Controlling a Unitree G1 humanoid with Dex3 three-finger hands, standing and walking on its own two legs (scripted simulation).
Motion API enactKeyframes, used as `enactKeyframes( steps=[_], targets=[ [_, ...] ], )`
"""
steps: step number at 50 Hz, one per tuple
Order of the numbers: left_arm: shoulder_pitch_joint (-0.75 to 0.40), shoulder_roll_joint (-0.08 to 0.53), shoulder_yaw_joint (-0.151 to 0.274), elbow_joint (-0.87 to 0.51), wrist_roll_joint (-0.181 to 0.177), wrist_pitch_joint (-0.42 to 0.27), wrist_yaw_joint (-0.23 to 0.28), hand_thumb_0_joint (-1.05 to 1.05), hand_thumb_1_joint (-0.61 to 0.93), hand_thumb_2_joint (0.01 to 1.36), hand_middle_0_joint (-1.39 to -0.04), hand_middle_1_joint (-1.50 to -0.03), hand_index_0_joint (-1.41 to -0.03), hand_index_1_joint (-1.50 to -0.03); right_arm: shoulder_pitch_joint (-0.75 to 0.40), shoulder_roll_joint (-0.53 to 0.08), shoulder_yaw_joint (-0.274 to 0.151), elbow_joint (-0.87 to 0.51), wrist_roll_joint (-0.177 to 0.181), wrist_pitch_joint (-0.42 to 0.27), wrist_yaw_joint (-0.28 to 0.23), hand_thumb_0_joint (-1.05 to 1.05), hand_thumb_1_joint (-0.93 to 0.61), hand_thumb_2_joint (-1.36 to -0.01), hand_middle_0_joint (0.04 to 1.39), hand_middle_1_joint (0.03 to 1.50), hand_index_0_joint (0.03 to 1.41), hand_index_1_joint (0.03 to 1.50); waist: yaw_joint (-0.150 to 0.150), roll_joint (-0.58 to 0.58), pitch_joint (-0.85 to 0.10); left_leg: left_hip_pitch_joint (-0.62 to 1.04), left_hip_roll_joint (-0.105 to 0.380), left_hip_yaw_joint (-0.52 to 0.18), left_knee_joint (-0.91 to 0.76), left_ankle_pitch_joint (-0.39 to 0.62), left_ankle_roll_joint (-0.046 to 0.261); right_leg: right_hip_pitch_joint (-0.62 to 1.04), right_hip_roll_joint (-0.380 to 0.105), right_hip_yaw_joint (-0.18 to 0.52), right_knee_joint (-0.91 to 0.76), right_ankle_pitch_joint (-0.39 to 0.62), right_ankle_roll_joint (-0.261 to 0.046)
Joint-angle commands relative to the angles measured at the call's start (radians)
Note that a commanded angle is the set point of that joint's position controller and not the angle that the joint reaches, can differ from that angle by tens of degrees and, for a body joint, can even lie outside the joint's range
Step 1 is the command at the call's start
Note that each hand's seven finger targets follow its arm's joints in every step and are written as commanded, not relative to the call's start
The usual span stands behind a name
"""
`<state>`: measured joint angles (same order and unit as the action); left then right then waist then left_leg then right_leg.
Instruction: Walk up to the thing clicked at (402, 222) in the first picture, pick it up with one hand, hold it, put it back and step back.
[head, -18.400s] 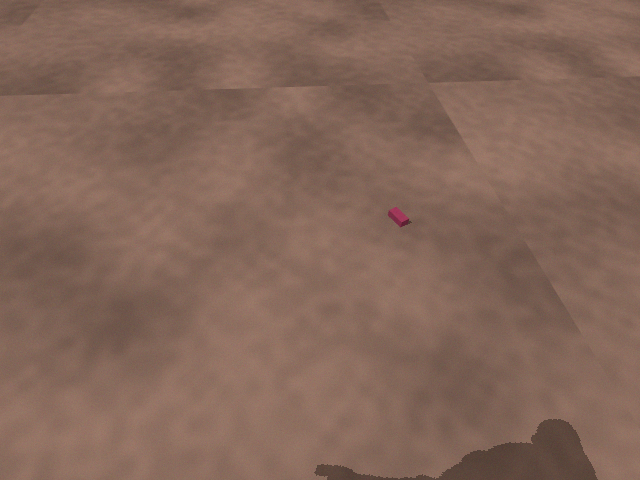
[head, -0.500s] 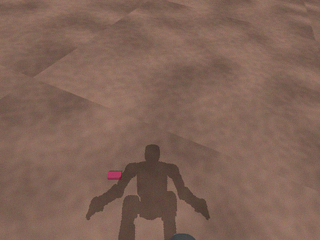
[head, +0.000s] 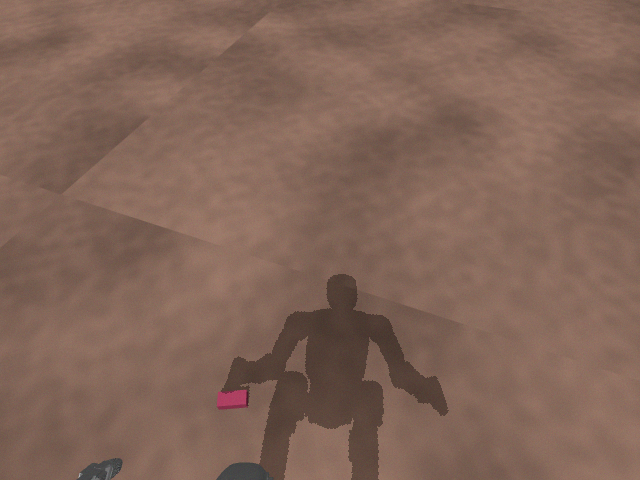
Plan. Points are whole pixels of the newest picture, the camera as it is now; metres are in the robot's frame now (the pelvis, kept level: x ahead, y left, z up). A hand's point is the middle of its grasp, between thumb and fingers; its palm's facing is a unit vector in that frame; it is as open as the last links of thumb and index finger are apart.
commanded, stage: walk up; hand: left
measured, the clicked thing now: (232, 399) +0.45 +0.28 -0.76
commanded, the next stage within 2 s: none
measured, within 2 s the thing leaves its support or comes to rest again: neither
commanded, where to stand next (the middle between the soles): +0.08 +0.01 m, yaw +3 degrees
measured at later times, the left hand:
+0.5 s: hand out of the picture +0.07 +0.27 -0.18, palm faces +0.02 -0.92 -0.38, open 7.3 cm
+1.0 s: hand out of the picture +0.05 +0.27 -0.15, palm faces +0.03 -0.92 -0.38, open 7.4 cm
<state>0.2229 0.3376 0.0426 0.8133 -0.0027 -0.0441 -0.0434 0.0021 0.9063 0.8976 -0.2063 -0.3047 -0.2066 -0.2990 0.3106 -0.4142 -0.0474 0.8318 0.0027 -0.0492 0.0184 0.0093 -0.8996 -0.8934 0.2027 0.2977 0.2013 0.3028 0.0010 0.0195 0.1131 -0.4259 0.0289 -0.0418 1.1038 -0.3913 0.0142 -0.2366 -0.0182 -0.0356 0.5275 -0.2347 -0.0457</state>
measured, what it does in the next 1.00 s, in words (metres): steps on the spot: left foot, then right foot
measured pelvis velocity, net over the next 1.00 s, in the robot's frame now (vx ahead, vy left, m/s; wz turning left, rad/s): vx -0.01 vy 0.00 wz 0.06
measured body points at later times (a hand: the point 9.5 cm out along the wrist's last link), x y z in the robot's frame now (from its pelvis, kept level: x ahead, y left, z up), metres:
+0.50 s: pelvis +0.01 +0.00 -0.02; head +0.05 +0.01 +0.42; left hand +0.07 +0.32 -0.15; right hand +0.16 -0.30 -0.13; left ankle +0.11 +0.12 -0.74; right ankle -0.01 -0.14 -0.74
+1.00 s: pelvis -0.01 +0.00 -0.01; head +0.00 +0.00 +0.44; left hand +0.05 +0.32 -0.13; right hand +0.08 -0.30 -0.14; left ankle +0.01 +0.14 -0.73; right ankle +0.00 -0.13 -0.74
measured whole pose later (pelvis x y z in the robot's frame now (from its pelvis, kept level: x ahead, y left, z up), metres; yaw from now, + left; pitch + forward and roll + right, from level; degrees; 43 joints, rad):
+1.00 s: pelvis -0.01 +0.00 -0.01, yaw +3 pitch -3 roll +0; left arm 0.20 0.37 0.02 0.99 0.02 -0.03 -0.01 0.00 0.91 0.90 -0.21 -0.30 -0.21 -0.30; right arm 0.18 -0.38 -0.03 1.02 -0.01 0.02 0.03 0.01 -0.90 -0.89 0.20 0.30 0.20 0.30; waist 0.00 0.01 0.06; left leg -0.26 0.00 -0.05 0.63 -0.37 0.00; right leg -0.21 -0.04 -0.01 0.60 -0.34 0.01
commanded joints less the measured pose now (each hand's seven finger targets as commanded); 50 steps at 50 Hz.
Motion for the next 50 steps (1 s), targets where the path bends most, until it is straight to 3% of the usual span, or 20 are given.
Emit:
enactKeyframes(
  steps=[1,6,9,10,11,12,16,21,24,25,26,27,28,31,36,38,40,43,47,50],
  targets=[
    [0.005,0.239,0.062,-0.075,0.016,-0.02,0.039,0.0,0.9,0.9,-0.2,-0.3,-0.2,-0.3,0.097,-0.116,-0.039,-0.026,0.001,-0.007,-0.021,0.0,-0.9,-0.9,0.2,0.3,0.2,0.3,-0.01,-0.164,-0.055,0.034,-0.011,0.021,-0.177,0.067,-0.039,-0.025,-0.183,0.056,-0.149,0.673,-0.19],
    [0.001,0.263,0.058,-0.07,0.002,0.015,0.048,0.0,0.9,0.9,-0.2,-0.3,-0.2,-0.3,0.034,-0.123,-0.035,-0.014,-0.01,-0.011,-0.039,0.0,-0.9,-0.9,0.2,0.3,0.2,0.3,0.016,-0.157,-0.147,0.123,-0.019,0.077,-0.45,0.194,-0.015,0.064,-0.204,0.097,0.036,0.637,-0.154],
    [-0.032,0.24,0.037,-0.068,-0.018,0.039,0.053,0.0,0.9,0.9,-0.2,-0.3,-0.2,-0.3,0.042,-0.2,-0.062,-0.006,-0.025,-0.01,-0.046,0.0,-0.9,-0.9,0.2,0.3,0.2,0.3,-0.024,0.026,-0.151,0.272,0.073,-0.075,-0.625,0.527,0.041,-0.112,-0.134,0.076,0.188,0.261,-0.06],
    [0.01,0.215,0.032,-0.062,-0.031,0.047,0.054,0.0,0.9,0.9,-0.2,-0.3,-0.2,-0.3,-0.008,-0.272,-0.075,-0.035,-0.029,-0.007,-0.046,0.0,-0.9,-0.9,0.2,0.3,0.2,0.3,0.005,0.157,-0.168,0.27,0.252,-0.318,-0.693,0.624,0.136,-0.156,0.0,0.02,0.316,0.009,0.006],
    [0.037,0.226,0.035,-0.041,-0.033,0.066,0.061,0.0,0.9,0.9,-0.2,-0.3,-0.2,-0.3,-0.039,-0.277,-0.071,-0.051,-0.02,-0.004,-0.046,0.0,-0.9,-0.9,0.2,0.3,0.2,0.3,0.005,0.15,-0.179,0.236,0.32,-0.391,-0.709,0.628,0.222,-0.135,0.056,0.059,0.446,-0.378,0.011],
    [0.058,0.235,0.038,-0.02,-0.03,0.077,0.069,0.0,0.9,0.9,-0.2,-0.3,-0.2,-0.3,-0.061,-0.285,-0.072,-0.045,-0.017,-0.004,-0.049,0.0,-0.9,-0.9,0.2,0.3,0.2,0.3,0.004,0.187,-0.196,0.227,0.36,-0.455,-0.703,0.598,0.289,-0.116,0.028,0.116,0.525,-0.425,0.017],
    [0.046,0.25,0.048,0.032,-0.019,0.079,0.058,0.0,0.9,0.9,-0.2,-0.3,-0.2,-0.3,-0.134,-0.222,-0.052,-0.053,-0.009,0.009,-0.052,0.0,-0.9,-0.9,0.2,0.3,0.2,0.3,0.02,0.157,-0.193,0.214,0.203,-0.202,-0.676,0.49,0.179,-0.151,0.044,0.14,0.552,-0.339,0.011],
    [0.036,0.24,0.043,0.072,-0.008,0.047,0.062,0.0,0.9,0.9,-0.2,-0.3,-0.2,-0.3,-0.142,-0.211,-0.054,-0.046,-0.034,0.038,-0.033,0.0,-0.9,-0.9,0.2,0.3,0.2,0.3,-0.013,0.177,-0.196,0.239,0.187,-0.176,-0.642,0.321,0.188,-0.094,0.014,0.028,0.241,-0.319,0.051],
    [0.139,0.219,0.044,0.133,0.006,0.02,0.072,0.0,0.9,0.9,-0.2,-0.3,-0.2,-0.3,-0.207,-0.203,-0.046,-0.05,-0.024,0.063,-0.017,0.0,-0.9,-0.9,0.2,0.3,0.2,0.3,0.049,0.154,-0.183,0.161,0.151,-0.125,-0.529,0.283,0.149,0.068,0.03,0.0,-0.101,-0.078,0.037],
    [0.11,0.255,0.049,0.128,0.023,0.005,0.077,0.0,0.9,0.9,-0.2,-0.3,-0.2,-0.3,-0.216,-0.16,-0.035,-0.053,-0.011,0.068,-0.013,0.0,-0.9,-0.9,0.2,0.3,0.2,0.3,0.039,0.061,-0.154,0.076,0.114,-0.092,-0.459,0.286,0.097,0.081,-0.026,0.11,-0.126,-0.053,0.016],
    [0.073,0.307,0.059,0.107,0.04,-0.007,0.081,0.0,0.9,0.9,-0.2,-0.3,-0.2,-0.3,-0.216,-0.112,-0.021,-0.058,0.002,0.068,-0.009,0.0,-0.9,-0.9,0.2,0.3,0.2,0.3,0.027,-0.101,-0.115,-0.035,0.027,-0.041,-0.363,0.195,0.032,0.053,-0.214,0.404,-0.203,-0.056,-0.048],
    [-0.019,0.402,0.074,0.084,0.037,-0.006,0.082,0.0,0.9,0.9,-0.2,-0.3,-0.2,-0.3,-0.246,-0.14,-0.036,-0.057,-0.003,0.075,-0.018,0.0,-0.9,-0.9,0.2,0.3,0.2,0.3,0.022,-0.17,-0.057,-0.025,-0.037,-0.056,-0.277,-0.111,0.007,-0.105,-0.364,0.518,-0.233,-0.028,-0.169],
    [-0.09,0.425,0.076,0.057,0.041,-0.007,0.081,0.0,0.9,0.9,-0.2,-0.3,-0.2,-0.3,-0.228,-0.177,-0.052,-0.036,-0.011,0.075,-0.021,0.0,-0.9,-0.9,0.2,0.3,0.2,0.3,0.002,-0.182,-0.03,0.062,-0.008,-0.087,-0.193,-0.131,0.0,-0.201,-0.403,0.537,-0.211,0.029,-0.223],
    [-0.107,0.303,0.053,0.061,0.034,-0.019,0.077,0.0,0.9,0.9,-0.2,-0.3,-0.2,-0.3,-0.226,-0.149,-0.049,0.002,0.0,0.065,-0.003,0.0,-0.9,-0.9,0.2,0.3,0.2,0.3,-0.013,-0.147,-0.005,0.049,-0.033,-0.066,-0.257,-0.042,0.008,-0.093,-0.236,0.239,-0.132,0.229,-0.127],
    [-0.06,0.3,0.051,0.067,0.027,-0.009,0.064,0.0,0.9,0.9,-0.2,-0.3,-0.2,-0.3,-0.16,-0.125,-0.033,0.049,-0.011,0.032,-0.004,0.0,-0.9,-0.9,0.2,0.3,0.2,0.3,-0.012,-0.209,-0.13,0.229,-0.038,0.043,-0.676,0.154,0.01,0.051,-0.164,0.131,0.035,0.347,-0.048],
    [-0.04,0.229,0.029,0.053,0.011,0.001,0.06,0.0,0.9,0.9,-0.2,-0.3,-0.2,-0.3,-0.111,-0.196,-0.057,0.075,-0.029,0.012,-0.016,0.0,-0.9,-0.9,0.2,0.3,0.2,0.3,-0.014,-0.037,-0.205,0.423,0.109,-0.199,-0.733,0.37,0.065,-0.092,-0.079,0.076,0.218,0.157,0.016],
    [-0.017,0.246,0.031,0.091,0.008,0.008,0.068,0.0,0.9,0.9,-0.2,-0.3,-0.2,-0.3,-0.169,-0.277,-0.066,0.064,-0.012,0.011,-0.011,0.0,-0.9,-0.9,0.2,0.3,0.2,0.3,0.008,0.086,-0.185,0.3,0.276,-0.4,-0.736,0.213,0.223,-0.087,-0.025,0.037,0.201,-0.281,0.029],
    [0.012,0.254,0.032,0.116,0.015,-0.012,0.057,0.0,0.9,0.9,-0.2,-0.3,-0.2,-0.3,-0.26,-0.192,-0.032,0.051,-0.009,0.028,-0.003,0.0,-0.9,-0.9,0.2,0.3,0.2,0.3,0.05,0.071,-0.136,0.132,0.097,-0.147,-0.672,0.106,0.093,0.076,-0.045,0.077,-0.042,-0.138,0.001],
    [-0.066,0.362,0.051,0.112,0.028,-0.02,0.06,0.0,0.9,0.9,-0.2,-0.3,-0.2,-0.3,-0.203,-0.146,-0.017,0.094,-0.011,0.039,-0.005,0.0,-0.9,-0.9,0.2,0.3,0.2,0.3,0.012,-0.082,-0.061,0.069,-0.03,-0.006,-0.429,-0.086,0.001,-0.002,-0.309,0.392,-0.256,-0.267,-0.147],
    [-0.172,0.29,0.029,0.086,0.021,-0.008,0.055,0.0,0.9,0.9,-0.2,-0.3,-0.2,-0.3,-0.121,-0.148,-0.018,0.142,-0.009,0.023,-0.001,0.0,-0.9,-0.9,0.2,0.3,0.2,0.3,-0.043,-0.092,-0.036,0.231,0.004,-0.061,-0.657,0.101,0.017,-0.09,-0.16,0.17,-0.161,-0.152,-0.047]
  ],
)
